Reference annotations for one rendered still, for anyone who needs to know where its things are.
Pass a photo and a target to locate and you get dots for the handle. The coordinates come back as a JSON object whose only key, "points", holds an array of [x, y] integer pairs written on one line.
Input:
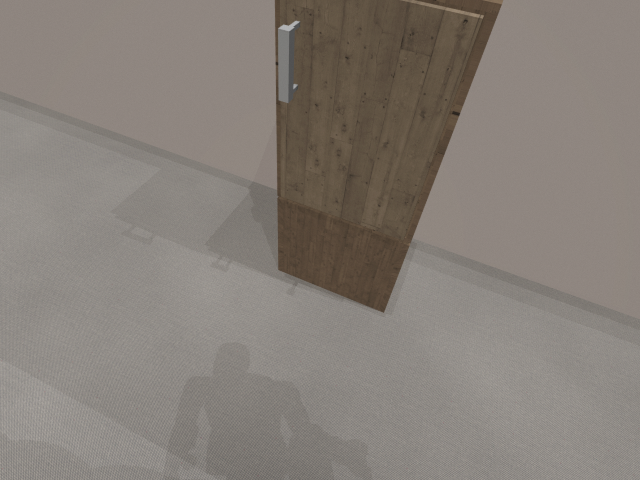
{"points": [[286, 37]]}

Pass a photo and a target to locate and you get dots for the cupboard door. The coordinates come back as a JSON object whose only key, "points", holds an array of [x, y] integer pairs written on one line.
{"points": [[376, 82]]}

